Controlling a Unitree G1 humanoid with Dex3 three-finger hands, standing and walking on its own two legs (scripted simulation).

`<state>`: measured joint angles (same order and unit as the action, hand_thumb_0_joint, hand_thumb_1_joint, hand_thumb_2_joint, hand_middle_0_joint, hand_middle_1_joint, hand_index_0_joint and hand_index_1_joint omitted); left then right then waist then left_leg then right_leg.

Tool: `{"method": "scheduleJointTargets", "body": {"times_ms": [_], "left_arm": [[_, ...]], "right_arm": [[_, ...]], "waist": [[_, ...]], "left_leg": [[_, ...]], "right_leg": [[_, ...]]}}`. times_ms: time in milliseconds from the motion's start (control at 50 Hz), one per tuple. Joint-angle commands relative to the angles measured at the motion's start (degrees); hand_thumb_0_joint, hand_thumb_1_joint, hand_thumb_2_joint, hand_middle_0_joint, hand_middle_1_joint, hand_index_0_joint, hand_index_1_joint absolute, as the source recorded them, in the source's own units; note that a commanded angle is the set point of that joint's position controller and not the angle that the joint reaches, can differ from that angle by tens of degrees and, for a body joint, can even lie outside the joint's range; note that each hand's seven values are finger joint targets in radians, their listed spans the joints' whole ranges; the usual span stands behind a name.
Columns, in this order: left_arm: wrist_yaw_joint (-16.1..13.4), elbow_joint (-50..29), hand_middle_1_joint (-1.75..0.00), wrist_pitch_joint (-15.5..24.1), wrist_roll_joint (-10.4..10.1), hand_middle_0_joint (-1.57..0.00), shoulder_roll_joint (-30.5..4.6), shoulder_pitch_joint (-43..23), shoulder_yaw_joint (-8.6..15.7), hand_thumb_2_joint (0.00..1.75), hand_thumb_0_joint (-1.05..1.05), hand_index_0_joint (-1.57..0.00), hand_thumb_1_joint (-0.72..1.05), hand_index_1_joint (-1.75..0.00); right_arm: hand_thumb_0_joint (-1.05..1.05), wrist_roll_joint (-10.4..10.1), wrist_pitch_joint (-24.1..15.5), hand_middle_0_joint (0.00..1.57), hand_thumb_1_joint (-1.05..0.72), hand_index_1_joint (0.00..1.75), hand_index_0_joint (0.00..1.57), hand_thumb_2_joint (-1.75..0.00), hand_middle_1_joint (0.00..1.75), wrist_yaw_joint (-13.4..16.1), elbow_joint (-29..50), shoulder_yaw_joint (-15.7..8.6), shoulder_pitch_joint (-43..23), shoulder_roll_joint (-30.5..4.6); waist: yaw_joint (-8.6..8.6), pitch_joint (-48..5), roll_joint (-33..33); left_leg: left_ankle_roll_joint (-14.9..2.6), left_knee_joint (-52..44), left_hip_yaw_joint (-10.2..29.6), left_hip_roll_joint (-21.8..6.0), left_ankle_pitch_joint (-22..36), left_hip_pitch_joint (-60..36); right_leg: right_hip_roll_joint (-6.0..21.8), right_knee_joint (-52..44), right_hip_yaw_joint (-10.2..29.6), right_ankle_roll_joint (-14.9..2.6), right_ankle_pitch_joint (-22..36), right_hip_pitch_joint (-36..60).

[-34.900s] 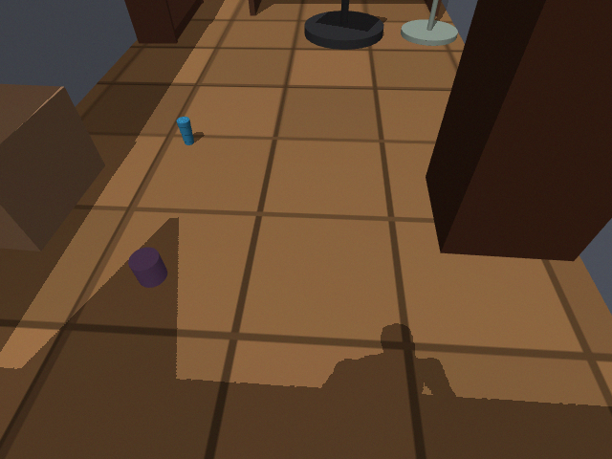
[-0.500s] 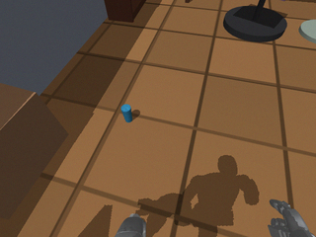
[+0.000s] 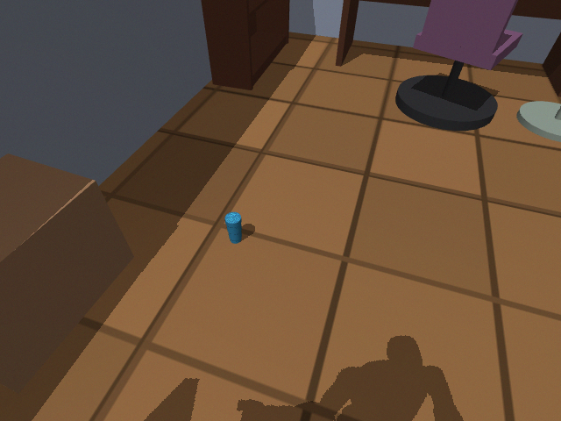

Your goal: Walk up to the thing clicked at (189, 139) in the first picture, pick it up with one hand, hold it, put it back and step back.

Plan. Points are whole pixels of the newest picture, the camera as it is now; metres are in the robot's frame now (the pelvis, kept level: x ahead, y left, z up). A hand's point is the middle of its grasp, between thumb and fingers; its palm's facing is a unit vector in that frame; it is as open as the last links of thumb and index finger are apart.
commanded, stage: step back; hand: left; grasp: from the side
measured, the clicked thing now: (234, 228) +1.05 +0.20 -0.69
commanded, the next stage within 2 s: stand in 0.66 s
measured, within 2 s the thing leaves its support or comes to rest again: neither
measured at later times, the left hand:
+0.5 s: hand out of the picture +0.10 +0.27 -0.16, palm faces +0.08 -0.91 -0.41, open 7.4 cm
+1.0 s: hand out of the picture +0.16 +0.25 -0.14, palm faces +0.01 -0.94 -0.35, open 7.4 cm
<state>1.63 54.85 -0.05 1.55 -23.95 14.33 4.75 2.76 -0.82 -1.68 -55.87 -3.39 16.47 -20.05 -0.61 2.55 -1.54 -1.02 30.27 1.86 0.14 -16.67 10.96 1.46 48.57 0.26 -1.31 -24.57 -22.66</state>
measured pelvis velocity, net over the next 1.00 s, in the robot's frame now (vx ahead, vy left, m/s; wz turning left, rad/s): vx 0.08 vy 0.00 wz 0.02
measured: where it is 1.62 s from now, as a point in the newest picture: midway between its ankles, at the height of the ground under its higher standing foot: outside the picture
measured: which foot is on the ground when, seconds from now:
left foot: down 0.00-0.12, up 0.14-0.44, down 0.46-1.00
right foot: up 0.00-0.08, down 0.10-1.00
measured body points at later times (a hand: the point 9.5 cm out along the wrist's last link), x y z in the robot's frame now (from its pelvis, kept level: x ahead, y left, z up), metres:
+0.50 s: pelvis +0.06 -0.01 -0.01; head +0.10 -0.02 +0.43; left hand +0.09 +0.31 -0.13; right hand +0.15 -0.32 -0.14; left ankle +0.12 +0.13 -0.74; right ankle +0.05 -0.12 -0.73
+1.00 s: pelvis +0.08 +0.00 +0.01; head +0.08 +0.00 +0.46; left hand +0.16 +0.30 -0.12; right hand +0.19 -0.30 -0.12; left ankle +0.12 +0.13 -0.73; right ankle +0.05 -0.13 -0.73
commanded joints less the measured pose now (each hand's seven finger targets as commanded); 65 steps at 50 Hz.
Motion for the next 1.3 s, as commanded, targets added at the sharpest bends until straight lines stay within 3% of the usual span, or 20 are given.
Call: {"method": "scheduleJointTargets", "body": {"times_ms": [0,60,80,100,120,140,160,220,300,400,440,480,500,520,560,600,640,700,780,1280], "left_arm": [[-0.05,-4.25,-0.30,1.96,-0.29,-0.20,-9.38,-1.61,2.74,0.90,0.00,-0.20,0.90,-0.30],[-1.05,-0.17,-0.30,2.64,0.22,-0.20,-9.29,6.26,3.37,0.90,0.00,-0.20,0.90,-0.30],[-1.72,0.21,-0.30,2.92,0.76,-0.20,-10.93,8.05,3.81,0.90,0.00,-0.20,0.90,-0.30],[-2.31,-0.32,-0.30,3.32,1.86,-0.20,-15.08,9.72,4.91,0.90,0.00,-0.20,0.90,-0.30],[-2.37,-2.92,-0.30,3.44,1.80,-0.20,-17.62,3.95,5.36,0.90,0.00,-0.20,0.90,-0.30],[-2.27,-4.60,-0.30,3.53,1.45,-0.20,-18.60,-1.55,5.33,0.90,0.00,-0.20,0.90,-0.30],[-2.23,-5.09,-0.30,3.92,1.19,-0.20,-16.68,-2.78,5.01,0.90,0.00,-0.20,0.90,-0.30],[-2.35,-4.11,-0.30,5.01,0.37,-0.20,-12.45,-2.60,3.48,0.90,0.00,-0.20,0.90,-0.30],[-2.56,-4.25,-0.30,5.05,0.20,-0.20,-11.96,-2.92,3.04,0.90,0.00,-0.20,0.90,-0.30],[-2.89,-4.09,-0.30,3.42,-0.91,-0.20,-11.52,-2.43,1.79,0.90,0.00,-0.20,0.90,-0.30],[-2.94,-4.65,-0.30,2.74,-1.10,-0.20,-10.29,-2.33,0.91,0.90,0.00,-0.20,0.90,-0.30],[-3.02,-5.20,-0.30,2.18,-2.06,-0.20,-7.35,-1.82,-0.11,0.90,0.00,-0.20,0.90,-0.30],[-3.36,-3.58,-0.30,1.22,-2.60,-0.20,-7.69,-1.00,-0.03,0.90,0.00,-0.20,0.90,-0.30],[-3.42,-2.15,-0.30,1.04,-2.05,-0.20,-8.54,-1.62,0.00,0.90,0.00,-0.20,0.90,-0.30],[-3.01,-0.69,-0.30,1.26,-1.59,-0.20,-8.16,-1.07,-0.10,0.90,0.00,-0.20,0.90,-0.30],[-3.17,0.75,-0.30,2.23,-1.10,-0.20,-9.32,0.95,0.23,0.90,0.00,-0.20,0.90,-0.30],[-3.12,1.08,-0.30,3.08,-0.18,-0.20,-10.78,-3.40,-0.76,0.90,0.00,-0.20,0.90,-0.30],[-2.22,1.91,-0.30,2.78,-1.50,-0.20,-7.43,-6.40,-2.06,0.90,0.00,-0.20,0.90,-0.30],[-2.34,3.39,-0.30,2.74,-1.47,-0.20,-8.94,-8.37,-2.16,0.90,0.00,-0.20,0.90,-0.30],[-1.63,7.56,-0.30,2.24,-0.99,-0.20,-8.98,-11.07,-2.24,0.90,0.00,-0.20,0.90,-0.30]], "right_arm": [[0.00,-0.31,-1.04,0.20,-0.90,0.30,0.20,-0.90,0.30,1.01,6.03,-4.34,-6.08,-17.62],[0.00,-0.72,0.26,0.20,-0.90,0.30,0.20,-0.90,0.30,1.06,6.89,-3.14,-8.39,-13.78],[0.00,-0.94,0.62,0.20,-0.90,0.30,0.20,-0.90,0.30,1.35,6.87,-2.05,-5.95,-10.42],[0.00,-1.18,0.54,0.20,-0.90,0.30,0.20,-0.90,0.30,1.56,8.07,-1.00,-5.81,-7.13],[0.00,-1.03,0.77,0.20,-0.90,0.30,0.20,-0.90,0.30,2.09,7.46,-2.03,-5.33,-10.54],[0.00,-0.93,0.62,0.20,-0.90,0.30,0.20,-0.90,0.30,2.26,6.40,-3.24,-3.85,-14.54],[0.00,-1.26,0.17,0.20,-0.90,0.30,0.20,-0.90,0.30,1.97,5.58,-3.52,-3.29,-15.67],[0.00,-1.33,-0.06,0.20,-0.90,0.30,0.20,-0.90,0.30,1.40,2.93,-2.98,-0.55,-13.12],[0.00,-1.08,0.42,0.20,-0.90,0.30,0.20,-0.90,0.30,1.07,3.35,-2.18,-1.38,-11.33],[0.00,-1.29,-0.45,0.20,-0.90,0.30,0.20,-0.90,0.30,1.84,3.13,-1.60,-4.30,-9.63],[0.00,-1.21,-0.75,0.20,-0.90,0.30,0.20,-0.90,0.30,2.35,2.00,-2.31,-3.35,-11.33],[0.00,-0.92,-0.99,0.20,-0.90,0.30,0.20,-0.90,0.30,2.88,2.87,-3.03,-5.25,-15.61],[0.00,-1.81,-0.70,0.20,-0.90,0.30,0.20,-0.90,0.30,2.77,3.54,-2.69,-8.41,-17.25],[0.00,-1.69,-0.25,0.20,-0.90,0.30,0.20,-0.90,0.30,2.65,3.35,-2.89,-11.06,-17.05],[0.00,-1.09,0.47,0.20,-0.90,0.30,0.20,-0.90,0.30,2.57,3.21,-2.08,-13.55,-15.52],[0.00,-1.81,0.51,0.20,-0.90,0.30,0.20,-0.90,0.30,2.51,2.98,-1.17,-15.59,-12.96],[0.00,-2.62,-0.14,0.20,-0.90,0.30,0.20,-0.90,0.30,1.93,1.81,-0.20,-10.61,-10.07],[0.00,-2.03,-1.19,0.20,-0.90,0.30,0.20,-0.90,0.30,1.68,-0.65,-0.30,-13.57,-13.18],[0.00,-2.24,-1.53,0.20,-0.90,0.30,0.20,-0.90,0.30,1.65,-1.82,0.47,-13.23,-11.49],[0.00,-2.28,-1.17,0.20,-0.90,0.30,0.20,-0.90,0.30,1.38,-6.36,0.85,-14.52,-12.00]], "waist": [[0.81,2.77,14.37],[5.39,-0.82,8.07],[5.93,-1.41,0.00],[6.96,-0.98,-11.32],[5.36,2.07,-7.21],[3.61,6.39,-4.91],[2.67,8.11,-2.96],[1.52,3.90,-1.09],[1.98,1.80,-5.29],[1.92,-3.16,-8.22],[1.11,-5.73,-3.83],[1.42,-9.46,6.90],[2.18,-9.21,9.53],[2.28,-7.02,10.13],[3.04,-4.69,9.89],[4.00,-4.73,7.52],[0.21,-7.04,2.19],[0.85,-6.40,4.70],[0.36,-6.13,1.20],[0.32,-1.54,1.98]], "left_leg": [[-8.41,-14.91,13.91,-11.59,-20.20,8.23],[-5.25,-1.51,7.37,-7.09,-20.59,15.98],[-3.43,7.92,4.77,-3.63,-21.18,21.45],[-1.08,23.20,2.01,4.49,-19.45,30.51],[-0.31,29.91,5.61,3.56,-16.64,29.94],[-0.31,30.29,8.35,0.20,-14.89,26.78],[-0.56,30.69,8.88,-1.28,-12.06,26.16],[0.42,27.40,8.74,-0.64,-4.59,19.11],[1.77,17.14,4.64,-1.66,-4.73,15.29],[0.55,1.99,-4.53,-0.07,3.94,6.19],[-1.31,-2.56,-2.10,-1.24,16.71,-0.64],[-7.30,-4.28,12.68,-13.69,27.17,-4.90],[-12.99,-5.54,15.85,-18.14,20.80,1.31],[-13.25,-7.03,16.69,-18.65,13.60,6.49],[-9.14,-6.93,10.39,-14.30,3.49,8.75],[-4.01,-0.07,6.16,-10.00,8.34,8.65],[-0.74,1.33,2.89,-4.44,12.63,5.20],[-2.50,-3.18,5.88,-8.93,18.05,-4.02],[-1.55,-5.11,3.93,-8.55,26.34,-5.17],[0.69,-14.70,3.73,-7.82,5.93,-3.35]], "right_leg": [[-0.14,-8.88,-1.58,0.54,0.57,3.97],[-2.43,-20.13,-3.14,0.08,7.44,20.18],[-0.72,-23.94,2.76,-0.30,2.35,24.95],[12.00,-33.87,24.55,-3.96,-15.93,25.70],[21.38,-40.61,36.37,-8.06,-29.11,16.04],[23.87,-41.25,38.41,-11.82,-32.54,7.56],[22.20,-39.94,34.94,-12.78,-27.10,6.68],[13.12,-34.83,16.77,-6.36,-5.18,7.58],[13.23,-29.62,9.21,-8.22,13.54,9.36],[11.65,-16.48,2.83,-6.01,45.13,13.16],[9.05,-10.34,1.52,-3.17,40.86,11.21],[1.46,-2.26,-1.28,0.24,21.31,5.25],[-0.73,-3.21,-1.83,0.41,2.12,8.55],[-0.01,-4.09,-1.11,-0.10,-4.36,11.29],[0.16,-11.69,-0.96,-0.64,-2.10,11.73],[2.96,-19.88,3.46,-1.08,12.49,13.78],[9.77,-24.60,10.55,-2.90,19.33,14.25],[4.18,-23.08,4.04,-0.12,17.57,9.62],[5.10,-24.55,3.66,0.31,25.57,13.79],[5.83,-34.98,4.14,0.51,10.36,13.74]]}}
